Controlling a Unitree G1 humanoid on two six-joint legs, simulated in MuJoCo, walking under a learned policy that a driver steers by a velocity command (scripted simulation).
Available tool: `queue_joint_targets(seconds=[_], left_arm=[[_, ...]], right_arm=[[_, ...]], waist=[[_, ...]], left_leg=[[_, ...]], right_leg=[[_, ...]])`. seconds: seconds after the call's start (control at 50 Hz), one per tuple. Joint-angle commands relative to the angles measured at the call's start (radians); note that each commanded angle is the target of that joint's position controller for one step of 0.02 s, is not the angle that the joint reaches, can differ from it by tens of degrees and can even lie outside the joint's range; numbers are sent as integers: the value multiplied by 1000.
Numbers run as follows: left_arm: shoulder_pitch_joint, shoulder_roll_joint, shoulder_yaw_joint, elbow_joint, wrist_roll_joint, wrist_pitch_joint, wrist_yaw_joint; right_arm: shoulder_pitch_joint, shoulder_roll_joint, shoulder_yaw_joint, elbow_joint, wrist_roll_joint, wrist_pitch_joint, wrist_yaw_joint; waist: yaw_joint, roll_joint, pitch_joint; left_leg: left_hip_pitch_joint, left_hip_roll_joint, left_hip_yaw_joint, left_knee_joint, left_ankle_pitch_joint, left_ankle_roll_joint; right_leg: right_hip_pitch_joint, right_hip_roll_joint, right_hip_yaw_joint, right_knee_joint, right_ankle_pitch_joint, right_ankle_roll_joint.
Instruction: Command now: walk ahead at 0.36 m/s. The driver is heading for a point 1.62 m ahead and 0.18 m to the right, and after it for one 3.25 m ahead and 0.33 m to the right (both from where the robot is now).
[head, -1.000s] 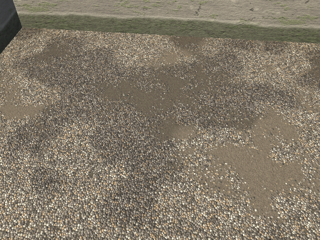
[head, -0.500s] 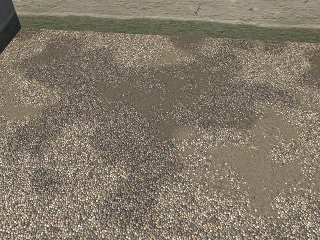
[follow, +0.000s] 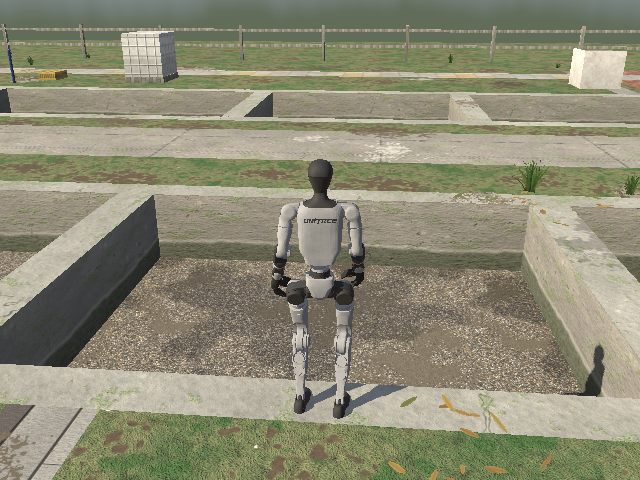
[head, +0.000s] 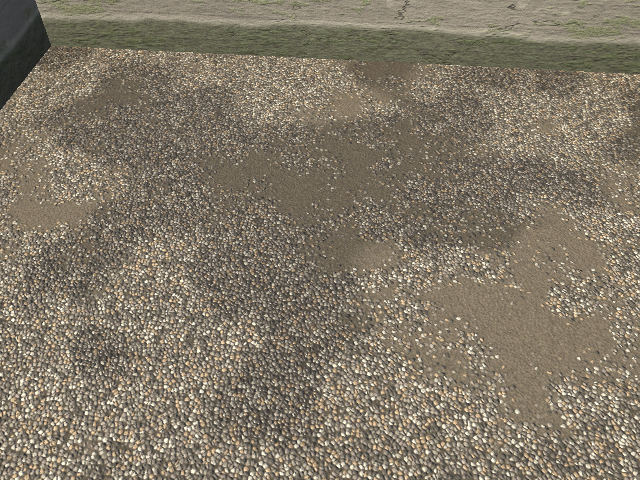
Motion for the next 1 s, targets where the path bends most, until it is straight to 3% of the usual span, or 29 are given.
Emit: queue_joint_targets(seconds=[0.02,0.04,0.1,0.12,0.16,0.2,0.22,0.24,0.26,0.3,0.34,0.4,0.42,0.46,0.48,0.54,0.56,0.62,0.64,0.66,0.72,0.74,0.8,0.82,0.88,0.9,0.92,0.98,1.0], left_arm=[[6,93,24,-71,4,-21,3],[-66,70,16,-109,-3,-13,4],[-73,76,19,-124,3,-7,7],[-25,80,22,-100,6,-17,5],[-106,56,10,-137,-1,-9,6],[-99,68,18,-140,5,-6,6],[-50,71,21,-118,9,-17,5],[-116,51,11,-147,2,-9,6],[-69,71,21,-123,9,-20,5],[-140,48,9,-154,2,-10,5],[-76,66,21,-129,10,-20,4],[-152,46,9,-156,2,-15,4],[-98,65,19,-131,10,-24,4],[-152,43,8,-156,4,-15,4],[-97,62,19,-130,11,-27,3],[-158,44,8,-155,3,-18,4],[-101,65,19,-131,10,-28,3],[-112,50,11,-132,8,-32,1],[-158,47,9,-154,3,-20,4],[-101,63,18,-129,11,-30,3],[-155,46,8,-151,4,-21,4],[-99,67,19,-128,11,-31,3],[-156,46,8,-151,4,-21,4],[-99,66,19,-128,11,-31,3],[-111,51,12,-130,9,-33,1],[-157,48,9,-152,4,-21,3],[-100,64,18,-127,12,-31,3],[-156,47,8,-150,5,-21,4],[-100,67,20,-127,12,-31,3]], right_arm=[[-39,-64,-17,-71,11,-18,-17],[-114,-62,-16,-108,2,-20,-4],[-91,-59,-16,-111,-2,-24,-4],[-51,-65,-17,-90,14,-19,-21],[-137,-61,-14,-134,6,-18,-8],[-99,-60,-14,-128,-1,-25,-5],[-57,-68,-16,-105,15,-21,-22],[-136,-66,-14,-143,6,-24,-8],[-69,-66,-15,-116,14,-21,-23],[-144,-65,-12,-154,7,-19,-7],[-61,-71,-15,-120,14,-22,-22],[-147,-65,-11,-164,5,-20,-6],[-71,-69,-14,-132,12,-19,-20],[-143,-67,-11,-167,5,-21,-5],[-71,-69,-13,-136,12,-21,-20],[-145,-66,-10,-173,3,-21,-4],[-69,-69,-13,-141,11,-20,-18],[-107,-73,-13,-154,14,-14,-19],[-143,-65,-9,-178,3,-20,-3],[-71,-68,-12,-145,11,-19,-17],[-146,-64,-8,-181,2,-22,-3],[-72,-67,-11,-148,10,-20,-17],[-148,-63,-7,-183,3,-21,-2],[-75,-67,-11,-151,11,-20,-17],[-113,-72,-11,-162,15,-14,-18],[-148,-63,-7,-186,3,-20,-2],[-76,-67,-10,-153,11,-20,-16],[-151,-63,-7,-187,3,-23,-1],[-77,-66,-10,-155,11,-22,-16]], waist=[[7,-12,-109],[-4,-2,2],[-12,-14,-50],[5,-2,-114],[-10,7,13],[-17,-8,-50],[2,8,-121],[-10,14,-14],[-4,4,-116],[-16,11,7],[-2,6,-130],[-19,4,-1],[-11,0,-107],[-21,5,-6],[-11,-2,-123],[-23,-1,-6],[-14,-6,-116],[-8,15,-55],[-25,-4,-1],[-15,-5,-114],[-25,-3,-9],[-15,-6,-119],[-25,-2,-9],[-15,-4,-120],[-8,18,-56],[-26,-3,-3],[-15,-1,-116],[-25,-2,-10],[-15,-4,-120]], left_leg=[[-63,68,-65,-34,147,48],[-109,63,-23,16,280,44],[-100,61,-15,46,324,39],[-85,64,-59,14,185,47],[-147,65,-23,58,321,43],[-124,62,-17,74,361,38],[-104,65,-65,35,218,47],[-145,64,-25,76,359,44],[-109,68,-70,39,225,48],[-168,67,-30,75,357,43],[-113,68,-72,44,240,47],[-169,68,-34,80,363,43],[-131,69,-76,43,232,46],[-170,65,-32,83,361,42],[-123,66,-74,47,231,46],[-169,66,-33,86,362,42],[-126,67,-75,47,233,45],[-154,67,-84,37,203,48],[-168,66,-32,85,359,41],[-128,64,-73,49,230,44],[-162,65,-31,90,365,42],[-120,66,-73,51,237,45],[-162,65,-32,90,367,43],[-121,66,-74,51,237,45],[-151,68,-85,40,207,49],[-166,66,-33,86,364,42],[-127,65,-75,51,233,45],[-162,66,-33,90,367,43],[-121,67,-76,51,237,46]], right_leg=[[100,-47,75,-28,66,-23],[36,-69,88,-10,235,-22],[43,-66,79,34,264,-21],[83,-38,65,29,77,-18],[15,-60,82,44,241,-15],[37,-61,76,76,279,-15],[78,-33,63,69,86,-11],[19,-57,78,75,257,-8],[74,-30,62,75,77,-9],[10,-54,80,82,247,-6],[79,-29,63,95,86,-5],[10,-55,82,92,250,-4],[68,-30,65,96,82,-6],[9,-57,83,96,259,-2],[72,-34,66,98,88,-5],[6,-58,84,97,261,-2],[67,-32,67,100,88,-3],[41,-31,71,86,68,-5],[0,-58,86,98,263,-1],[64,-35,68,101,94,-3],[0,-60,85,99,268,0],[63,-32,68,103,93,-1],[-2,-59,85,100,265,1],[61,-32,69,104,90,0],[36,-31,72,89,67,-1],[-5,-57,87,101,261,3],[60,-34,70,105,92,1],[-3,-58,87,101,264,3],[61,-32,70,105,90,2]])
